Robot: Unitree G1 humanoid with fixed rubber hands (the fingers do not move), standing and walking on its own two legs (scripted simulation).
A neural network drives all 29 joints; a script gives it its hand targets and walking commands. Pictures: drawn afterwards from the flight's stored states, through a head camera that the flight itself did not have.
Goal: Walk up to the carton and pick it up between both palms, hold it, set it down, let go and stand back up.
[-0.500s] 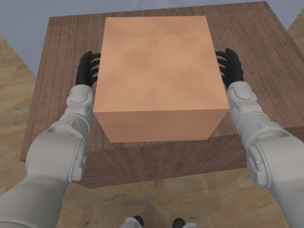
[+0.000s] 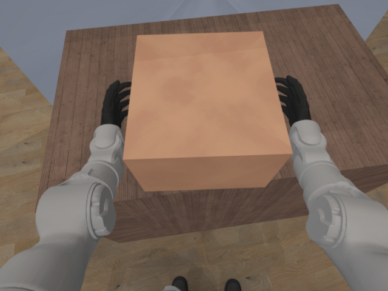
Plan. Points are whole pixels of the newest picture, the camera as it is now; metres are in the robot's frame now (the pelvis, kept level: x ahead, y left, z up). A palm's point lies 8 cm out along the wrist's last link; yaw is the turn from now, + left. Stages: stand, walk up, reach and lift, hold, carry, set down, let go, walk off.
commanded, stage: reach and lift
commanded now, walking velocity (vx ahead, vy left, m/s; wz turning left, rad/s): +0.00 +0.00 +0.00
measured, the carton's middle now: (202, 112) +0.50 +0.02 -0.01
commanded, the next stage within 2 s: none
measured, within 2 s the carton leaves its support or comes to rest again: leaves its support in 1.80 s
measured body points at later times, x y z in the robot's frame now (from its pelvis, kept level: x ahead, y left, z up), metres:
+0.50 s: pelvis +0.01 +0.00 +0.01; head +0.13 +0.01 +0.44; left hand +0.46 +0.21 +0.03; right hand +0.47 -0.17 +0.04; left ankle +0.01 +0.10 -0.73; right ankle +0.00 -0.12 -0.73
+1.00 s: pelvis +0.00 +0.00 +0.01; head +0.12 +0.01 +0.44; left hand +0.45 +0.21 +0.04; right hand +0.46 -0.18 +0.05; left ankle +0.01 +0.10 -0.73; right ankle +0.00 -0.12 -0.73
